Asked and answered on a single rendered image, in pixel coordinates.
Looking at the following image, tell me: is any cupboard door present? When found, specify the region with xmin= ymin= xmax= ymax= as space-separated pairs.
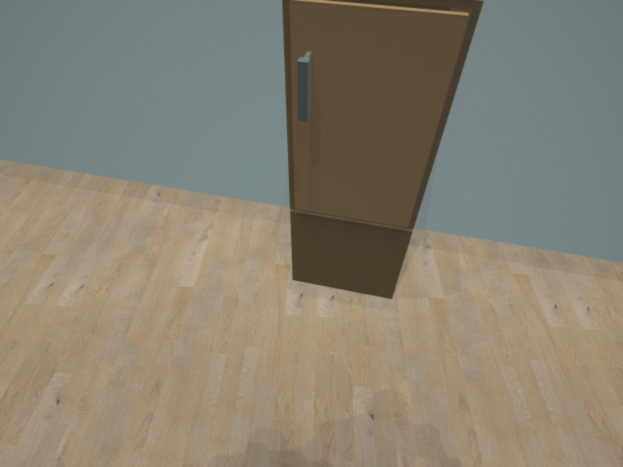
xmin=290 ymin=0 xmax=469 ymax=228

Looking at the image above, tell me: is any handle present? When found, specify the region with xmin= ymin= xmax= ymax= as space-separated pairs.
xmin=297 ymin=52 xmax=312 ymax=122

